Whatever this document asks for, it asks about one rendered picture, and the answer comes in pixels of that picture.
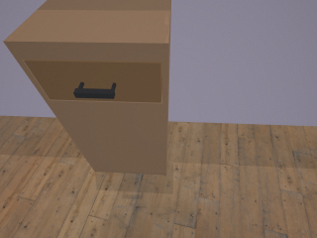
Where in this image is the handle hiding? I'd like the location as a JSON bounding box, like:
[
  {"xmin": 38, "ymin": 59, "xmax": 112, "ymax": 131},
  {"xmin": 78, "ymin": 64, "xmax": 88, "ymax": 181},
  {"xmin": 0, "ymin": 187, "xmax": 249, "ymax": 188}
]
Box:
[{"xmin": 73, "ymin": 82, "xmax": 117, "ymax": 99}]

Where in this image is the cabinet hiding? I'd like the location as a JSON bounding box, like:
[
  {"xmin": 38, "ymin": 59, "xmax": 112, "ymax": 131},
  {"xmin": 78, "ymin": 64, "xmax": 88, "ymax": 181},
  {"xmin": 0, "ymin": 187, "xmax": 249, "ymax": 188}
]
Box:
[{"xmin": 3, "ymin": 0, "xmax": 171, "ymax": 176}]

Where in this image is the drawer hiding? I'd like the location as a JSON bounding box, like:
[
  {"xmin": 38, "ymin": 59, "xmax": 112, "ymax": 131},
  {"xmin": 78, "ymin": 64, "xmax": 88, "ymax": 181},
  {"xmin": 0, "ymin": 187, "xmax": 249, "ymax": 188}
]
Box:
[{"xmin": 24, "ymin": 59, "xmax": 162, "ymax": 103}]

